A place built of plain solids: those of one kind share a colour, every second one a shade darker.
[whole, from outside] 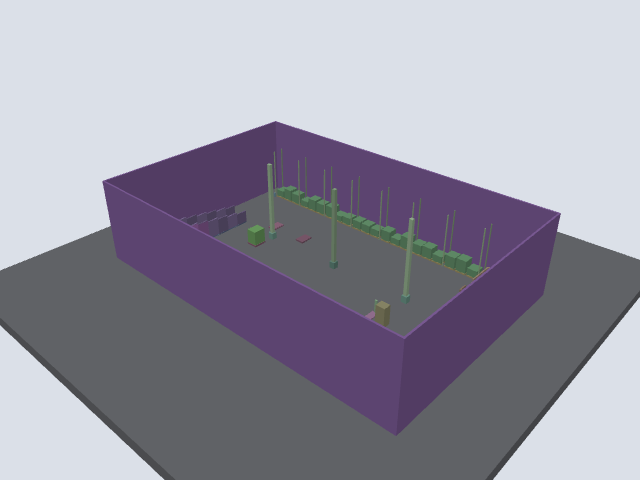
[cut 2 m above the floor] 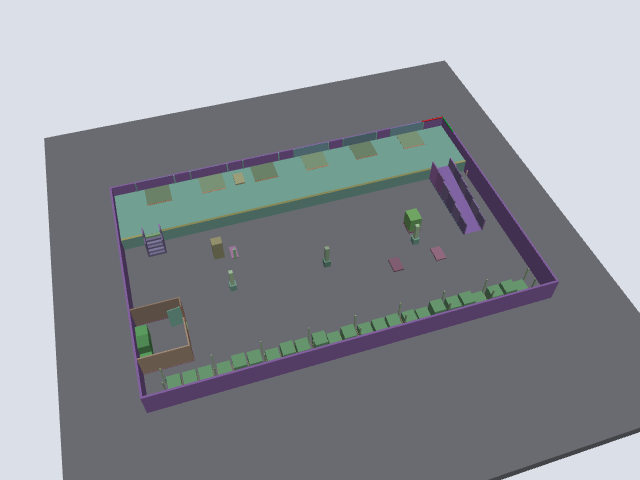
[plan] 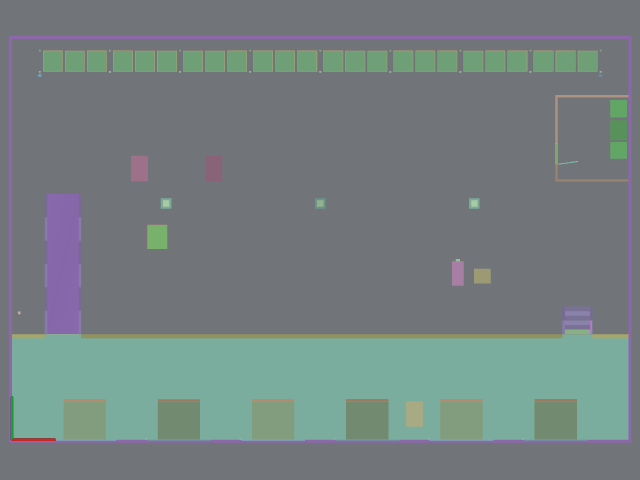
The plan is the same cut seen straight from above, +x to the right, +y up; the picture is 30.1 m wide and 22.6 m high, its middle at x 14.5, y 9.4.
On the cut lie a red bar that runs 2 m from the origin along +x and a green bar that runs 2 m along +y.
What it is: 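The dock platform, its doors, stairs and ramp, and the hall's floor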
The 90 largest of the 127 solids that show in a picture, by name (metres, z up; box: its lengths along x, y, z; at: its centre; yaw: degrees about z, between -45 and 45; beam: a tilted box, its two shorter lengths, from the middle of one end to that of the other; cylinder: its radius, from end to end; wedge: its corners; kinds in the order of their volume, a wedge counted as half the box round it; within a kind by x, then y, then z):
{
 "south_deck_1": {"box": [29.02, 4.97, 1.15], "at": [14.51, 2.48, 0.53]},
 "wall_1": {"box": [0.15, 19.17, 7.19], "at": [-0.07, 9.43, 3.55]},
 "wall_2": {"box": [29.32, 0.15, 7.19], "at": [14.51, -0.07, 3.55]},
 "wall_3": {"box": [29.32, 0.15, 7.19], "at": [14.51, 18.94, 3.55]},
 "wall_4": {"box": [0.15, 19.17, 7.19], "at": [29.1, 9.43, 3.55]},
 "rack_load_1": {"box": [0.89, 0.95, 0.66], "at": [1.92, 17.82, 0.47]},
 "rack_load_2": {"box": [0.89, 0.95, 1.07], "at": [2.96, 17.82, 0.68]},
 "rack_load_3": {"box": [0.89, 0.95, 0.91], "at": [4.0, 17.82, 0.6]},
 "rack_load_4": {"box": [0.89, 0.95, 0.6], "at": [5.22, 17.82, 0.44]},
 "rack_load_5": {"box": [0.89, 0.95, 1.07], "at": [6.26, 17.82, 0.68]},
 "rack_load_6": {"box": [0.89, 0.95, 0.98], "at": [7.3, 17.82, 0.63]},
 "rack_load_7": {"box": [0.89, 0.95, 1.09], "at": [8.52, 17.82, 0.69]},
 "rack_load_8": {"box": [0.89, 0.95, 0.55], "at": [9.56, 17.82, 0.42]},
 "rack_load_9": {"box": [0.89, 0.95, 0.69], "at": [10.6, 17.82, 0.48]},
 "rack_load_10": {"box": [0.89, 0.95, 0.77], "at": [11.82, 17.82, 0.53]},
 "rack_load_11": {"box": [0.89, 0.95, 0.74], "at": [12.86, 17.82, 0.51]},
 "rack_load_12": {"box": [0.89, 0.95, 0.66], "at": [13.9, 17.82, 0.47]},
 "rack_load_13": {"box": [0.89, 0.95, 0.95], "at": [15.12, 17.82, 0.61]},
 "rack_load_14": {"box": [0.89, 0.95, 0.59], "at": [16.16, 17.82, 0.43]},
 "rack_load_15": {"box": [0.89, 0.95, 1.13], "at": [17.2, 17.82, 0.71]},
 "rack_load_16": {"box": [0.89, 0.95, 0.87], "at": [18.42, 17.82, 0.58]},
 "rack_load_17": {"box": [0.89, 0.95, 1.0], "at": [19.46, 17.82, 0.64]},
 "rack_load_18": {"box": [0.89, 0.95, 0.63], "at": [20.5, 17.82, 0.45]},
 "rack_load_19": {"box": [0.89, 0.95, 1.04], "at": [21.72, 17.82, 0.66]},
 "rack_load_20": {"box": [0.89, 0.95, 1.14], "at": [22.76, 17.82, 0.71]},
 "rack_load_21": {"box": [0.89, 0.95, 0.64], "at": [23.8, 17.82, 0.46]},
 "rack_load_22": {"box": [0.89, 0.95, 0.75], "at": [25.02, 17.82, 0.52]},
 "rack_load_23": {"box": [0.89, 0.95, 0.74], "at": [26.06, 17.82, 0.51]},
 "rack_load_24": {"box": [0.89, 0.95, 0.77], "at": [27.1, 17.82, 0.52]},
 "south_ramp_1": {"wedge": [[1.65, 4.97, -0.05], [1.65, 4.97, 1.1], [1.65, 11.57, -0.05], [1.65, 11.57, 0.0], [3.15, 4.97, -0.05], [3.15, 4.97, 1.1], [3.15, 11.57, -0.05], [3.15, 11.57, 0.0]]},
 "rack_pal_1": {"box": [0.94, 1.0, 0.19], "at": [1.92, 17.82, 0.04]},
 "rack_pal_2": {"box": [0.94, 1.0, 0.19], "at": [2.96, 17.82, 0.04]},
 "rack_pal_3": {"box": [0.94, 1.0, 0.19], "at": [4.0, 17.82, 0.04]},
 "rack_pal_4": {"box": [0.94, 1.0, 0.19], "at": [5.22, 17.82, 0.04]},
 "rack_pal_5": {"box": [0.94, 1.0, 0.19], "at": [6.26, 17.82, 0.04]},
 "rack_pal_6": {"box": [0.94, 1.0, 0.19], "at": [7.3, 17.82, 0.04]},
 "rack_pal_7": {"box": [0.94, 1.0, 0.19], "at": [8.52, 17.82, 0.04]},
 "rack_pal_8": {"box": [0.94, 1.0, 0.19], "at": [9.56, 17.82, 0.04]},
 "rack_pal_9": {"box": [0.94, 1.0, 0.19], "at": [10.6, 17.82, 0.04]},
 "rack_pal_10": {"box": [0.94, 1.0, 0.19], "at": [11.82, 17.82, 0.04]},
 "rack_pal_11": {"box": [0.94, 1.0, 0.19], "at": [12.86, 17.82, 0.04]},
 "rack_pal_12": {"box": [0.94, 1.0, 0.19], "at": [13.9, 17.82, 0.04]},
 "rack_pal_13": {"box": [0.94, 1.0, 0.19], "at": [15.12, 17.82, 0.04]},
 "rack_pal_14": {"box": [0.94, 1.0, 0.19], "at": [16.16, 17.82, 0.04]},
 "rack_pal_15": {"box": [0.94, 1.0, 0.19], "at": [17.2, 17.82, 0.04]},
 "rack_pal_16": {"box": [0.94, 1.0, 0.19], "at": [18.42, 17.82, 0.04]},
 "rack_pal_17": {"box": [0.94, 1.0, 0.19], "at": [19.46, 17.82, 0.04]},
 "rack_pal_18": {"box": [0.94, 1.0, 0.19], "at": [20.5, 17.82, 0.04]},
 "south_shutter_1": {"box": [3.0, 0.05, 3.15], "at": [3.42, -0.03, 2.62]},
 "south_shutter_2": {"box": [3.0, 0.05, 3.15], "at": [7.86, -0.03, 2.62]},
 "south_shutter_3": {"box": [3.0, 0.05, 3.15], "at": [12.29, -0.03, 2.62]},
 "south_shutter_4": {"box": [3.0, 0.05, 3.15], "at": [16.73, -0.03, 2.62]},
 "south_shutter_5": {"box": [3.0, 0.05, 3.15], "at": [21.17, -0.03, 2.62]},
 "south_shutter_6": {"box": [3.0, 0.05, 3.15], "at": [25.6, -0.03, 2.62]},
 "room_stock_1": {"box": [0.8, 0.79, 1.37], "at": [28.56, 13.62, 0.63]},
 "room_stock_2": {"box": [0.8, 0.94, 1.51], "at": [28.56, 14.56, 0.7]},
 "room_stock_3": {"box": [0.8, 0.83, 0.95], "at": [28.56, 15.58, 0.42]},
 "room_wall_1": {"box": [0.1, 2.25, 2.43], "at": [25.64, 15.09, 1.17]},
 "room_wall_2": {"box": [3.33, 0.1, 2.43], "at": [27.35, 12.2, 1.17]},
 "room_wall_3": {"box": [3.33, 0.1, 2.43], "at": [27.35, 16.17, 1.17]},
 "dock_south_cheek_whole_1": {"box": [0.11, 1.1, 2.15], "at": [1.6, 5.52, 1.02]},
 "dock_south_cheek_whole_2": {"box": [0.11, 1.1, 1.97], "at": [1.6, 6.62, 0.93]},
 "dock_south_cheek_whole_3": {"box": [0.11, 1.1, 1.78], "at": [1.6, 7.72, 0.84]},
 "dock_south_cheek_whole_4": {"box": [0.11, 1.1, 1.6], "at": [1.6, 8.82, 0.75]},
 "dock_south_cheek_whole_5": {"box": [0.11, 1.1, 1.42], "at": [1.6, 9.92, 0.66]},
 "dock_south_cheek_whole_6": {"box": [0.11, 1.1, 2.15], "at": [3.19, 5.52, 1.02]},
 "dock_south_cheek_whole_7": {"box": [0.11, 1.1, 1.97], "at": [3.19, 6.62, 0.93]},
 "dock_south_cheek_whole_8": {"box": [0.11, 1.1, 1.78], "at": [3.19, 7.72, 0.84]},
 "dock_south_cheek_whole_9": {"box": [0.11, 1.1, 1.6], "at": [3.19, 8.82, 0.75]},
 "column_1": {"box": [0.3, 0.3, 7.19], "at": [7.26, 11.12, 3.55]},
 "column_2": {"box": [0.3, 0.3, 7.19], "at": [14.51, 11.12, 3.55]},
 "column_3": {"box": [0.3, 0.3, 7.19], "at": [21.77, 11.12, 3.55]},
 "stage_load_1": {"box": [0.95, 1.15, 1.3], "at": [6.84, 9.55, 0.79]},
 "south_lev_1": {"box": [2.0, 1.78, 0.07], "at": [3.42, 0.9, 1.08]},
 "south_lev_2": {"box": [2.0, 1.78, 0.07], "at": [7.86, 0.9, 1.08]},
 "south_lev_3": {"box": [2.0, 1.78, 0.07], "at": [12.29, 0.9, 1.08]},
 "south_lev_4": {"box": [2.0, 1.78, 0.07], "at": [16.73, 0.9, 1.08]},
 "south_lev_5": {"box": [2.0, 1.78, 0.07], "at": [21.17, 0.9, 1.08]},
 "south_lev_6": {"box": [2.0, 1.78, 0.07], "at": [25.6, 0.9, 1.08]},
 "cage_1": {"box": [0.8, 0.7, 1.75], "at": [22.15, 7.7, 0.82]},
 "south_stair_steps_1": {"box": [1.2, 0.22, 0.97], "at": [26.62, 5.29, 0.43]},
 "south_stair_steps_2": {"box": [1.2, 0.22, 0.78], "at": [26.62, 5.51, 0.34]},
 "dock_south_cheek_1": {"box": [0.1, 1.1, 2.11], "at": [3.2, 5.52, 1.0]},
 "dock_south_cheek_2": {"box": [0.1, 1.1, 1.93], "at": [3.2, 6.62, 0.91]},
 "floorpallet_whole_1": {"box": [0.8, 1.2, 0.19], "at": [6.0, 12.77, 0.05]},
 "floorpallet_whole_2": {"box": [0.8, 1.2, 0.19], "at": [9.5, 12.77, 0.05]},
 "south_stair_stair_head_1": {"box": [1.2, 0.22, 1.15], "at": [26.62, 5.08, 0.53]},
 "south_edge_1": {"box": [22.67, 0.2, 0.05], "at": [14.59, 4.87, 1.08]},
 "stage_pal_1": {"box": [1.0, 1.2, 0.19], "at": [6.84, 9.55, 0.04]},
 "platpallet_whole_1": {"box": [0.8, 1.2, 0.19], "at": [18.95, 1.2, 1.15]}
}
